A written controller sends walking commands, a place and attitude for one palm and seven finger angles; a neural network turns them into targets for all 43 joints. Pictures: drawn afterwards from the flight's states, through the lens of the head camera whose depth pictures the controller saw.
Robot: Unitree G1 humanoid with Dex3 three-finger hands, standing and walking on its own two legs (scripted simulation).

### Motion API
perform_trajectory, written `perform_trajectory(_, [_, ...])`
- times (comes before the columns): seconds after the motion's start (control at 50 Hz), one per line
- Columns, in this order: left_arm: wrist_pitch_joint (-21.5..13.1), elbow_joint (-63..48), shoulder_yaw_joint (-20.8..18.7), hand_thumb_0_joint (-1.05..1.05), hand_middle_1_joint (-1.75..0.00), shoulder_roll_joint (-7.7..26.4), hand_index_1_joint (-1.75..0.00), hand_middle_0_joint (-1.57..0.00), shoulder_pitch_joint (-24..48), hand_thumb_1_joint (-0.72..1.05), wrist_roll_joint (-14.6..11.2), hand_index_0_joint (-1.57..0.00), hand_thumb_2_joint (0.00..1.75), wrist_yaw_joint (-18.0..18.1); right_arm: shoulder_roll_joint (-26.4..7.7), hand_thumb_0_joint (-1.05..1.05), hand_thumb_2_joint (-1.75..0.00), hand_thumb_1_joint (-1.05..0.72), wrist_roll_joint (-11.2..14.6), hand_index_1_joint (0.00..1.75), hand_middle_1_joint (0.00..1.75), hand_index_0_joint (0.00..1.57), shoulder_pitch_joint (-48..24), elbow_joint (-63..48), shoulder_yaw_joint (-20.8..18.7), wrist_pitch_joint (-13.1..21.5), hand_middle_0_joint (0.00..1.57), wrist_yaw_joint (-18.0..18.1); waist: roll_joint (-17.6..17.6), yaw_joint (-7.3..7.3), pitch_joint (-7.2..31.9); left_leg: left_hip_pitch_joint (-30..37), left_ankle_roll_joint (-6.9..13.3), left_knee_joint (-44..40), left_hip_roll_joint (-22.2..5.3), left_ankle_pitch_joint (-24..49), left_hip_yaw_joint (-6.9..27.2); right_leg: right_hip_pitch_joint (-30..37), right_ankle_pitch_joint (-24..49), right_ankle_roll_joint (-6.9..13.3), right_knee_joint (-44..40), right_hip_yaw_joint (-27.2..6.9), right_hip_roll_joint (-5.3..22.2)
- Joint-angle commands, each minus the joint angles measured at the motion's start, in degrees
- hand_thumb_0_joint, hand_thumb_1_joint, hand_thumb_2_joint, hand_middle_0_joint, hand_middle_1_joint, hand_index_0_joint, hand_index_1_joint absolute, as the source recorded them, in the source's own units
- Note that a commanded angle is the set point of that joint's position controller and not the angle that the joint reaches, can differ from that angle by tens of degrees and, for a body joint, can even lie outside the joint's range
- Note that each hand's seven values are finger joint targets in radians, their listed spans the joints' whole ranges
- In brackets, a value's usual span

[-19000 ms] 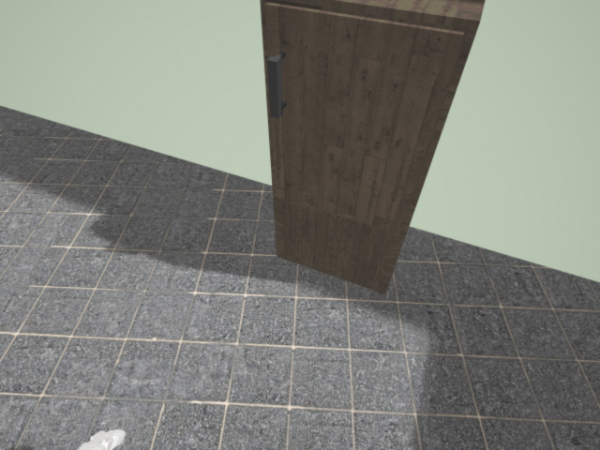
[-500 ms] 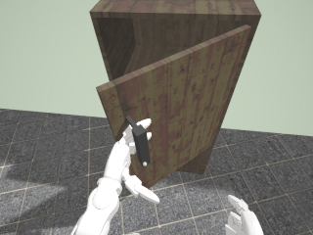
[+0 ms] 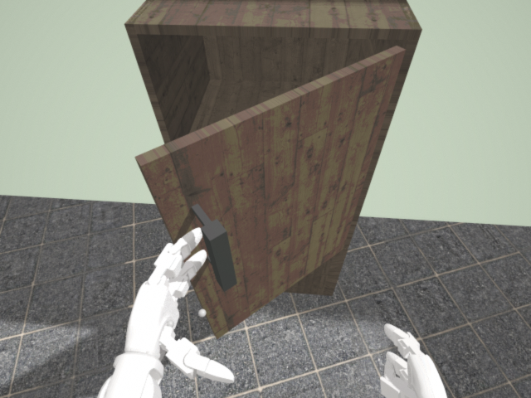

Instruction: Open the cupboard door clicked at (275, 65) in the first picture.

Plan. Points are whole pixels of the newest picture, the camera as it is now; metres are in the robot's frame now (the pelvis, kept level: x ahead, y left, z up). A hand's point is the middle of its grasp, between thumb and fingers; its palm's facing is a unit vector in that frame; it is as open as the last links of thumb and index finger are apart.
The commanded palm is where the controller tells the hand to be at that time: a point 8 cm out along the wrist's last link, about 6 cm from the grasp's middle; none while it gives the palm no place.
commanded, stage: slide the hand sideways off the handle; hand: left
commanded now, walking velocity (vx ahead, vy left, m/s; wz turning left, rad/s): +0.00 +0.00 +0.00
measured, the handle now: (213, 248) +0.31 +0.10 +0.07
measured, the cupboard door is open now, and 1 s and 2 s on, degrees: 41 41 41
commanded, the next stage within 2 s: draw the hand back to the body in 0.50 s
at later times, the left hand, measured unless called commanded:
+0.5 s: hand (153, 353) +0.17 +0.15 +0.07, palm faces -0.03 -1.00 -0.05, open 16.3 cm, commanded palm +0.14 +0.20 +0.07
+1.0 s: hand (121, 342) +0.17 +0.17 +0.10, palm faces -0.05 -1.00 -0.08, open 16.3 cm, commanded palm +0.14 +0.24 +0.12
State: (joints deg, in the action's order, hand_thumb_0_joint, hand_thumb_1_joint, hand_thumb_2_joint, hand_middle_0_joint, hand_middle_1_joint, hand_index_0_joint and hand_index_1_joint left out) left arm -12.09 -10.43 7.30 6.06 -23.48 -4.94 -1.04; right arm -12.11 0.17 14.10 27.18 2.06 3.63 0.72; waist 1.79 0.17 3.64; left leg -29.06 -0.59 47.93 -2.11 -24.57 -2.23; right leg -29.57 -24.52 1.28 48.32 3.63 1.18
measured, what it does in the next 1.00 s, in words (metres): stands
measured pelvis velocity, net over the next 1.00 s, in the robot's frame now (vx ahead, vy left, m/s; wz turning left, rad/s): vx -0.01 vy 0.02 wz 0.02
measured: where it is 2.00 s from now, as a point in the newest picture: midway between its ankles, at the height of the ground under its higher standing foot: outside the picture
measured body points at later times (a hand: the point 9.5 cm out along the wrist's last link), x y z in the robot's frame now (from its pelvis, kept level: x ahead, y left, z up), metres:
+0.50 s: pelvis +0.00 +0.00 -0.02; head +0.03 -0.02 +0.43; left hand +0.17 +0.20 +0.07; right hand +0.20 -0.22 -0.09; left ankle +0.00 +0.13 -0.70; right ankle +0.00 -0.10 -0.70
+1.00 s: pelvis -0.01 +0.02 +0.00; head -0.01 +0.00 +0.45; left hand +0.17 +0.23 +0.11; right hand +0.18 -0.20 -0.07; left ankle +0.00 +0.13 -0.70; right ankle +0.00 -0.10 -0.70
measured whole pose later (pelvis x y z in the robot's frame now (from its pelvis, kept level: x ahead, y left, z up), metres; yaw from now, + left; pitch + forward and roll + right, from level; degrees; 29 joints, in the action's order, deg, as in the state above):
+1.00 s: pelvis -0.01 +0.02 +0.00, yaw +1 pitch +4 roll -2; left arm -6.9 -22.1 -4.8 13.4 -31.7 -14.0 -12.9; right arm -12.9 2.8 15.4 27.7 3.1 10.7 4.2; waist 3.8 1.3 4.7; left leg -29.6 0.5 51.4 -1.8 -25.6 -0.6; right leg -28.0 -24.4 0.2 48.7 5.0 1.4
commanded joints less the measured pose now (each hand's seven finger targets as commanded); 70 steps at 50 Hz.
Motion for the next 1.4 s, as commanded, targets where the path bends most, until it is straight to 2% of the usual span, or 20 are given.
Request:
perform_trajectory(0.0, [-6.5,-15.9,-4.6,0.0,-0.3,3.5,-0.3,-0.15,-0.2,-0.5,-2.1,-0.15,0.3,-2.3,-5.9,0.0,-0.9,-0.9,0.0,0.3,0.3,0.2,-4.4,-9.7,-2.9,4.6,0.2,0.6,-4.2,0.13,8.7,0.2,1.5,-4.1,2.7,12.7,1.8,6.1,19.2,-0.5,-6.5,-2.4,-0.9])
perform_trajectory(0.1, [-9.2,-19.0,-6.5,0.0,-0.3,6.3,-0.3,-0.15,-3.3,-0.5,-4.2,-0.15,0.3,-7.1,-6.5,0.0,-0.9,-0.9,0.3,0.3,0.3,0.2,-3.3,-9.7,-3.3,6.4,0.2,1.0,-1.4,-0.26,10.3,-0.8,1.4,-1.3,3.0,14.0,2.3,4.8,20.8,-0.5,-4.4,-2.8,-0.7])
perform_trajectory(0.22, [-9.0,-18.6,-8.3,0.0,-0.3,6.5,-0.3,-0.15,-7.8,-0.5,-6.7,-0.15,0.3,-10.2,-6.8,0.0,-0.9,-0.9,0.7,0.3,0.3,0.2,-3.0,-10.4,-3.8,7.4,0.2,1.6,-5.3,-0.12,10.6,-3.4,1.3,0.5,3.2,12.7,2.7,4.1,19.3,-1.0,-3.9,-3.2,-0.5])
perform_trajectory(0.36, [-8.0,-18.7,-13.4,0.0,-0.3,9.5,-0.3,-0.15,-10.5,-0.5,-8.3,-0.15,0.3,-11.4,-6.4,0.0,-0.9,-0.9,1.2,0.3,0.3,0.2,-3.9,-10.9,-4.0,6.9,0.2,2.3,-4.2,0.88,9.7,-5.3,1.2,1.3,3.2,11.7,2.7,4.2,17.4,-1.0,-3.9,-4.1,-0.3])
perform_trajectory(0.44, [-8.6,-19.3,-14.3,0.0,-0.3,9.8,-0.3,-0.15,-11.7,-0.5,-9.9,-0.15,0.3,-12.9,-6.3,0.0,-0.9,-0.9,1.4,0.3,0.3,0.2,-3.9,-10.8,-3.8,7.4,0.2,2.5,-3.2,0.96,9.3,-5.2,1.1,1.5,3.1,11.7,3.1,3.7,16.7,-0.9,-3.7,-3.8,-0.5])
perform_trajectory(0.5, [-8.9,-20.3,-11.6,0.0,-0.3,8.3,-0.3,-0.15,-11.2,-0.5,-10.4,-0.15,0.3,-14.3,-6.6,0.0,-0.9,-0.9,1.6,0.3,0.3,0.2,-4.2,-11.1,-3.7,8.1,0.2,2.5,-1.7,0.24,8.7,-4.9,1.3,1.6,3.1,11.3,3.2,1.9,15.1,-0.8,-3.6,-3.3,-0.9])
perform_trajectory(0.58, [-8.3,-19.4,-10.6,0.0,-0.3,8.9,-0.3,-0.15,-7.8,-0.5,-9.8,-0.15,0.3,-13.9,-7.3,0.0,-0.9,-0.9,1.5,0.3,0.3,0.2,-4.3,-10.7,-3.6,9.0,0.2,2.8,-2.3,-0.31,6.1,-6.3,1.3,1.6,2.7,7.2,3.8,-1.4,6.9,-0.4,-4.0,-2.8,-1.3])
perform_trajectory(0.62, [-7.8,-21.6,-12.0,0.0,-0.3,10.4,-0.3,-0.15,-6.6,-0.5,-9.2,-0.15,0.3,-12.7,-7.1,0.0,-0.9,-0.9,1.6,0.3,0.3,0.2,-4.2,-11.3,-3.5,9.2,0.2,2.9,-1.0,0.39,7.8,-5.1,1.3,0.8,2.7,6.3,3.9,-0.7,5.0,-0.2,-4.1,-2.7,-1.2])
perform_trajectory(0.68, [-6.3,-23.7,-15.7,0.0,-0.3,13.1,-0.3,-0.15,-8.1,-0.5,-8.7,-0.15,0.3,-10.6,-6.7,0.0,-0.9,-0.9,1.8,0.3,0.3,0.2,-4.5,-11.4,-3.5,9.2,0.2,3.1,-0.3,2.06,10.4,-3.2,1.3,-1.1,2.6,7.0,4.1,1.9,5.7,0.2,-3.9,-1.7,-1.5])
perform_trajectory(0.72, [-4.9,-25.0,-14.5,0.0,-0.3,11.4,-0.3,-0.15,-7.5,-0.5,-8.9,-0.15,0.3,-9.8,-6.2,0.0,-0.9,-0.9,2.2,0.3,0.3,0.2,-4.8,-11.7,-3.0,9.3,0.2,3.2,1.7,1.79,9.3,-2.0,1.2,-2.4,2.5,6.4,4.1,1.6,5.8,0.0,-4.2,-0.8,-1.6])
perform_trajectory(0.8, [-2.1,-23.1,-13.8,0.0,-0.3,10.2,-0.3,-0.15,-7.5,-0.5,-9.7,-0.15,0.3,-9.9,-6.5,0.0,-0.9,-0.9,2.5,0.3,0.3,0.2,-5.3,-10.8,-2.5,10.0,0.2,3.5,-0.7,1.05,5.6,-1.5,1.3,-4.4,2.1,5.0,4.5,1.6,4.8,-0.4,-6.5,-0.2,-1.9])
perform_trajectory(0.88, [0.8,-22.2,-15.6,0.0,-0.3,12.6,-0.3,-0.15,-6.5,-0.5,-9.8,-0.15,0.3,-11.2,-7.1,0.0,-0.9,-0.9,2.5,0.3,0.3,0.2,-5.8,-9.9,-2.2,10.7,0.2,3.9,-2.6,1.28,3.7,-0.6,1.5,-5.9,1.9,4.4,4.8,2.8,3.6,-0.5,-8.6,-0.5,-1.8])
perform_trajectory(0.9, [1.4,-23.5,-15.6,0.0,-0.3,12.4,-0.3,-0.15,-6.2,-0.5,-10.0,-0.15,0.3,-11.6,-7.2,0.0,-0.9,-0.9,2.5,0.3,0.3,0.2,-6.0,-10.2,-2.0,10.9,0.2,3.9,-0.7,1.5,3.6,-0.2,1.4,-6.5,2.0,4.4,4.7,3.1,3.6,-0.5,-8.8,-0.4,-1.7])
perform_trajectory(0.98, [2.7,-24.9,-19.5,0.0,-0.3,14.8,-0.3,-0.15,-5.0,-0.5,-10.6,-0.15,0.3,-11.4,-7.2,0.0,-0.9,-0.9,2.5,0.3,0.3,0.2,-5.9,-9.2,-1.8,11.4,0.2,4.2,-1.3,2.13,4.6,2.2,1.4,-7.8,1.9,6.1,4.7,5.5,5.4,-0.4,-9.8,0.2,-1.9])
perform_trajectory(1.04, [2.6,-27.4,-20.0,0.0,-0.3,14.3,-0.3,-0.15,-4.9,-0.4,-11.7,-0.15,0.34,-11.8,-6.9,0.0,-0.9,-0.9,2.7,0.3,0.3,0.2,-6.0,-8.9,-1.5,12.5,0.2,4.1,2.2,2.49,5.3,4.7,1.1,-8.7,2.1,8.7,4.6,6.8,9.1,-0.2,-10.1,0.7,-2.1])
perform_trajectory(1.08, [2.8,-27.2,-21.0,0.0,-0.3,15.3,-0.3,-0.16,-4.0,-0.32,-12.0,-0.16,0.37,-12.2,-7.3,0.0,-0.9,-0.9,2.7,0.3,0.3,0.2,-5.9,-8.1,-1.5,13.0,0.2,4.1,1.2,2.36,5.0,5.4,1.2,-9.2,2.0,9.5,4.8,7.8,10.1,-0.2,-10.8,0.8,-2.2])
perform_trajectory(1.1, [3.4,-32.3,-21.9,0.0,-0.3,22.8,-0.3,-0.16,-2.9,-0.29,-2.5,-0.16,0.39,-3.0,-6.6,0.0,-0.9,-0.9,1.6,0.3,0.3,0.2,-6.2,-8.0,-1.5,12.0,0.2,5.5,1.5,4.41,4.3,5.9,1.3,-12.0,1.4,8.4,3.7,10.1,9.0,0.3,-14.5,-2.4,-1.1])
perform_trajectory(1.12, [5.0,-29.8,-19.5,0.0,-0.3,17.2,-0.3,-0.16,-6.9,-0.26,-1.5,-0.16,0.4,0.9,-5.4,0.0,-0.9,-0.9,1.1,0.3,0.3,0.2,-5.6,-7.6,-1.2,11.6,0.2,6.1,0.2,2.92,0.9,6.9,1.2,-12.6,1.6,7.2,3.2,8.7,7.7,0.1,-16.6,-2.2,-0.6])
perform_trajectory(1.16, [6.3,-29.2,-17.3,0.0,-0.3,14.6,-0.3,-0.16,-7.8,-0.18,0.3,-0.16,0.43,3.9,-5.7,0.0,-0.9,-0.9,1.0,0.3,0.3,0.2,-5.4,-6.7,-1.0,10.9,0.2,5.8,1.3,2.42,-1.0,8.0,1.2,-13.5,1.4,8.2,3.2,9.5,8.2,0.0,-17.5,-1.5,-0.4])
perform_trajectory(1.38, [5.8,-29.2,-23.4,0.0,-0.3,20.2,-0.3,-0.18,-5.4,0.2,3.7,-0.18,0.6,9.4,-6.2,0.0,-0.9,-0.9,-0.2,0.3,0.3,0.2,-8.6,-2.8,-1.4,9.4,0.2,6.0,-0.2,3.45,1.0,18.6,1.5,-21.2,0.7,20.4,2.5,20.1,18.7,-0.2,-22.6,-0.8,-0.2])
